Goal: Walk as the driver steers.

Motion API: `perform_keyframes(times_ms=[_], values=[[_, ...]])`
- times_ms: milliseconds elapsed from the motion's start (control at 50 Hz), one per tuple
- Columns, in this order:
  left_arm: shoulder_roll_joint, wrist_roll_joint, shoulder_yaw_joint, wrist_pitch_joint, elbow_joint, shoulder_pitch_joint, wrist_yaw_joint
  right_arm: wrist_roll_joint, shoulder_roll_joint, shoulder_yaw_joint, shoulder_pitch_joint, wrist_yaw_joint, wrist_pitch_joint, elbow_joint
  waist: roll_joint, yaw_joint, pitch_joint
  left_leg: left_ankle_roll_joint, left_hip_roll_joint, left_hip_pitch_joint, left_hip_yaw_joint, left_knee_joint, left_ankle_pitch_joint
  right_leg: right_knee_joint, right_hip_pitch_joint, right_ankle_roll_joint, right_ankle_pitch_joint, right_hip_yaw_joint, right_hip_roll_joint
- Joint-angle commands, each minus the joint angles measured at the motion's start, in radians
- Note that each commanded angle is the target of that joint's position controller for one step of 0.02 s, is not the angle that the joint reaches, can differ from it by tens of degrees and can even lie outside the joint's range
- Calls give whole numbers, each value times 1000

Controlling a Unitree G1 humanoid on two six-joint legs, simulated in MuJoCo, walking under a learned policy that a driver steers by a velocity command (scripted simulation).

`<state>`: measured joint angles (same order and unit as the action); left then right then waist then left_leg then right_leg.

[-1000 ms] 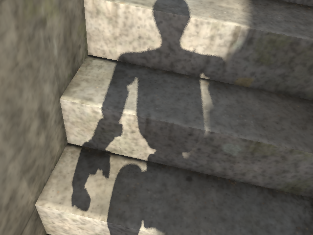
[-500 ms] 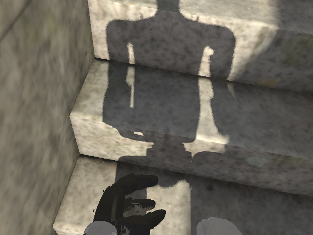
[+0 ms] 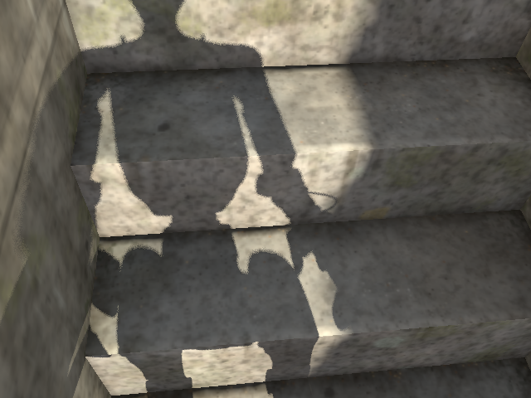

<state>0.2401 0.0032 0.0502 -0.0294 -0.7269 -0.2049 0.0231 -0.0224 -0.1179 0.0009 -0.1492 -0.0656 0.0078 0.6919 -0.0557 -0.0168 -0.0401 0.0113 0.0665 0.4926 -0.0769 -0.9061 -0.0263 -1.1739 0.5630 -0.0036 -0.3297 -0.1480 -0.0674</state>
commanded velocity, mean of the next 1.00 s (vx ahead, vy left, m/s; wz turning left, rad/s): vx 0.20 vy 0.00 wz -0.20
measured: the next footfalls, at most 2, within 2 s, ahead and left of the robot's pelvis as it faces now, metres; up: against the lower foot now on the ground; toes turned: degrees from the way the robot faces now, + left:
right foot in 0.42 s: +0.06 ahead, -0.22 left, +0.00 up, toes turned -9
left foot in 1.00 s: +0.30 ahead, +0.04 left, +0.21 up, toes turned -5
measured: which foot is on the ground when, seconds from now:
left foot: down 0.00-0.42, up 0.44-0.98, down 1.00-1.00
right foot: up 0.00-0.40, down 0.42-1.00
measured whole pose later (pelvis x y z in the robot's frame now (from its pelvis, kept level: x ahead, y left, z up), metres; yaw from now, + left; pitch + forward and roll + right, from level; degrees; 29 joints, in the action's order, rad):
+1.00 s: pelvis +0.15 -0.08 +0.05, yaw -6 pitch +6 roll +5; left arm 0.12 0.02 0.03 0.04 -1.09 -0.53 0.02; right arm -0.01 -0.03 0.07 -0.03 -0.03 0.08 0.69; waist -0.10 0.03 0.13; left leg -0.11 -0.01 1.03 -0.10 -1.52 -0.51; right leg -0.22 0.05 0.04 -0.12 0.05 0.17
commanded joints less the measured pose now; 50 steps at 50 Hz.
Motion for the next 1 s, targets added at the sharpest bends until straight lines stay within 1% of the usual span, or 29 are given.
perform_keyframes(times_ms=[20,40,80,100,120,160,220,240,280,320,360,400,440,460,480,500,560,640,720,760,820,860,880,900,920,940,960,980,1000], values=[[-140,24,-34,83,90,-134,-70,-42,-144,-52,-257,8,7,46,233,38,252,-237,424,-560,479,292,1581,-1094,385,-76,-176,-200,-132],[-76,18,-18,77,91,-163,-66,0,-229,-74,-169,20,-23,10,161,96,226,-268,391,-504,421,329,1198,-1171,428,-102,-100,-177,-121],[35,22,-3,20,170,-7,-55,26,-214,-67,-87,-12,-48,-55,137,87,85,-227,347,-422,261,416,736,-934,535,-135,-96,-143,-11],[65,33,3,-20,232,64,-62,21,-245,-71,-74,-33,-58,-78,204,82,15,-231,370,-344,252,453,673,-830,499,-162,-101,-138,42],[48,51,-1,-46,280,127,-62,14,-250,-69,-13,-49,-49,-110,236,84,-24,-256,394,-167,292,497,404,-856,439,-174,-47,-104,78],[44,41,-7,-49,289,174,-44,11,-256,-60,-56,-64,-48,-136,218,35,-21,-255,347,-187,187,531,348,-787,415,-186,7,-34,96],[-3,21,-25,-34,296,231,-43,21,-299,-82,-176,-66,-42,-134,193,-30,19,-214,284,-348,94,550,217,-367,355,-159,117,32,178],[-25,11,-35,-24,296,291,-44,24,-262,-73,-206,-74,-53,-117,208,-73,47,-207,222,-402,47,562,223,-200,264,-145,146,97,165],[-66,24,-52,-17,268,291,-51,37,-270,-78,-245,-66,-64,-100,219,-95,52,-193,173,-395,-14,617,101,145,67,-124,56,205,141],[-58,32,-37,-13,262,242,-43,30,-277,-76,-219,-59,-48,-82,314,-58,84,-214,226,-455,-6,680,130,335,-53,-99,19,221,123],[-28,14,-15,2,239,137,-44,43,-318,-91,-188,-48,-47,-53,299,11,110,-187,248,-483,-34,622,249,500,-173,-51,84,200,117],[13,5,8,3,224,109,-59,30,-250,-77,-213,-13,-35,-9,195,20,141,-128,162,-485,-76,486,146,772,-297,-6,241,123,132],[94,-18,14,-3,200,-33,-54,-15,-155,-49,-259,4,20,8,-128,-4,260,-60,65,-81,-78,235,-429,647,-667,62,698,-122,291],[154,4,45,-7,157,-90,-55,9,-149,-41,-255,6,27,12,-266,33,299,-55,21,58,-23,61,-474,755,-651,211,42,-295,369],[120,5,51,-9,133,-162,-50,41,-184,-61,-213,13,32,40,-208,92,212,-45,23,142,46,-212,-504,889,-527,268,-382,-428,393],[99,-4,41,-9,94,-157,-44,58,-159,-69,-165,26,29,40,-203,67,133,-36,9,216,108,-499,-481,934,-432,266,-458,-460,384],[64,-30,9,18,25,-57,-20,31,-55,-40,-84,3,38,-30,-188,-9,-13,-25,-44,387,154,-920,-260,902,-251,224,-213,-261,330],[1,-30,-4,69,-116,-239,-21,21,-13,-13,-136,5,66,8,-117,27,29,-77,-121,614,190,-1261,-109,848,-319,256,-172,-228,350],[-39,-35,-14,107,-209,-301,-11,20,8,6,-58,16,75,8,-70,33,-18,-75,-130,814,234,-1344,-81,870,-342,264,-133,-202,381],[-26,-50,-9,108,-255,-362,-6,27,56,31,6,15,71,-23,-115,54,-31,-80,-131,1022,249,-1582,-158,919,-426,265,-115,-249,428],[-23,-51,-8,104,-294,-384,2,20,100,62,113,21,78,-69,-50,57,-59,-88,-92,1140,266,-1540,-172,944,-416,223,-86,-176,422],[4,-49,-8,85,-280,-368,20,9,95,80,261,28,80,-131,-33,76,-73,-67,-59,1028,120,-1261,-103,1065,-251,222,-122,-91,388],[9,-35,-8,78,-289,-369,43,3,112,88,283,25,80,-157,-83,59,-63,-64,-18,943,109,-1226,-189,1156,-210,228,-29,-84,407],[43,-19,-5,69,-282,-292,47,1,120,100,245,29,76,-145,-94,-7,-20,-79,17,672,4,-916,-226,1228,-127,206,63,51,362],[64,-6,7,55,-291,-292,42,11,119,99,241,29,71,-113,-111,-2,13,-97,-1,424,-86,-764,-309,1256,-51,207,200,136,335],[117,23,19,66,-283,-288,23,21,78,78,168,26,84,-95,-149,-26,95,-112,-77,163,-151,-677,-481,1171,-74,228,818,195,308],[164,16,30,76,-294,-316,6,9,29,49,19,24,83,-38,-188,-77,198,-117,-149,23,-197,-712,-593,1027,-186,248,1400,223,332],[216,29,41,89,-290,-283,-7,15,-41,13,-108,26,71,0,-204,-162,262,-131,-161,-42,-112,-485,-616,813,-340,234,1788,248,299],[199,48,38,103,-287,-249,-21,8,-106,-16,-235,30,59,51,-218,-203,296,-160,-139,-141,37,-241,-551,632,-383,215,1801,221,306]])
Velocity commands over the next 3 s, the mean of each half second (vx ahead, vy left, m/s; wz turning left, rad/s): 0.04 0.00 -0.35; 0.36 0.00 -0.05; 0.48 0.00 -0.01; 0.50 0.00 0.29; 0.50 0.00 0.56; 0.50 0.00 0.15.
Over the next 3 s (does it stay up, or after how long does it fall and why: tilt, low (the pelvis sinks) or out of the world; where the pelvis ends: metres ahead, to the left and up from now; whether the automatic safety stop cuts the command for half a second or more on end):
stays up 0.98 -0.11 0.74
